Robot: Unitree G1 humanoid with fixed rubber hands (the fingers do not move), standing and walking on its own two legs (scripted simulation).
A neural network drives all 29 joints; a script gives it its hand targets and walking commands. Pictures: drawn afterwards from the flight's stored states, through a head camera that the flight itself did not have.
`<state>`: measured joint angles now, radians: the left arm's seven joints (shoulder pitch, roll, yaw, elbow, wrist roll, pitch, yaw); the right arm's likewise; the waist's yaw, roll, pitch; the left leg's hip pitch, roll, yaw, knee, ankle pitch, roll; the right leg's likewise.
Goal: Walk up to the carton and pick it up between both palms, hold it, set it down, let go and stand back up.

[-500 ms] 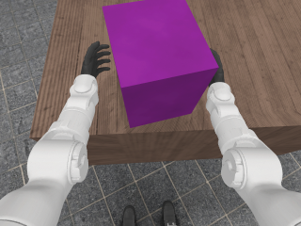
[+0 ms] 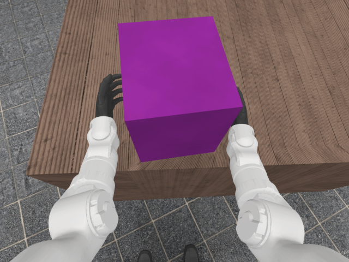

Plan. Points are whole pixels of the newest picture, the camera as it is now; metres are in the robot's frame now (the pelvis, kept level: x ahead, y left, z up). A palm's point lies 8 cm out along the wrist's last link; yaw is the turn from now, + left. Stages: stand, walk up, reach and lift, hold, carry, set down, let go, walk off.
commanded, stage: reach and lift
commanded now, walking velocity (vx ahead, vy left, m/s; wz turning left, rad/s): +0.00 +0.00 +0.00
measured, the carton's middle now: (172, 96) +0.49 +0.00 -0.01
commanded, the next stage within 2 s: none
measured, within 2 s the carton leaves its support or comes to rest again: leaves its support in 0.78 s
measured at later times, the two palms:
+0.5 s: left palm (104, 109) +0.45 +0.16 +0.01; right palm (233, 122) +0.42 -0.14 +0.00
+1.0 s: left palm (91, 112) +0.41 +0.17 +0.05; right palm (234, 132) +0.37 -0.12 +0.03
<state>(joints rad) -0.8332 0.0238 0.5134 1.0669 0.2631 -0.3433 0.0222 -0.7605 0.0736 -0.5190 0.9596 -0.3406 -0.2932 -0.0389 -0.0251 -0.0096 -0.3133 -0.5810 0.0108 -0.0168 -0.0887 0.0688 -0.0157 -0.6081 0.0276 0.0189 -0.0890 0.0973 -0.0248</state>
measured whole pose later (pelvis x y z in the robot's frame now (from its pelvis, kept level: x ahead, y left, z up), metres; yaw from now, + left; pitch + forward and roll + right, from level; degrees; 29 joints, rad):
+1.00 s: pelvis -0.01 +0.02 +0.01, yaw +0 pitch +20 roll +0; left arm -0.79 0.09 0.15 1.01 -0.02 0.00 0.19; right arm -0.60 0.04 -0.19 0.80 -0.02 0.03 -0.18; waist -0.03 0.00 -0.22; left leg -0.44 -0.01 -0.03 0.17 -0.08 0.01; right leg -0.44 0.01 0.01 0.12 -0.03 0.00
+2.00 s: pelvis -0.06 +0.01 +0.01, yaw +0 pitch +9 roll +0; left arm -0.70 0.02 0.18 0.56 0.03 0.41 0.22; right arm -0.54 0.03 -0.14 0.36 -0.04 0.47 -0.19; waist -0.02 0.02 -0.20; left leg -0.30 -0.01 -0.02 0.16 -0.03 0.00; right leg -0.31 0.01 0.02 0.13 0.01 -0.01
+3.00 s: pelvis -0.06 +0.02 +0.02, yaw +1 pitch +1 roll +0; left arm -0.63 -0.03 0.21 0.16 0.12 0.84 0.17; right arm -0.59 0.04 -0.14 0.11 -0.10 0.85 -0.11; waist 0.01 0.01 -0.13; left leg -0.11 -0.02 -0.04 0.10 -0.01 0.01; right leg -0.12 0.00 0.01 0.08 0.01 0.00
